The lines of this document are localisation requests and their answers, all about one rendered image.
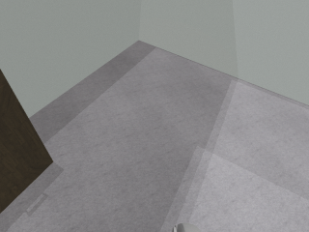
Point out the cabinet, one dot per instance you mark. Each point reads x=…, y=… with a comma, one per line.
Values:
x=23, y=157

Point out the robot right thigh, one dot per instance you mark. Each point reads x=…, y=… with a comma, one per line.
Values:
x=185, y=227

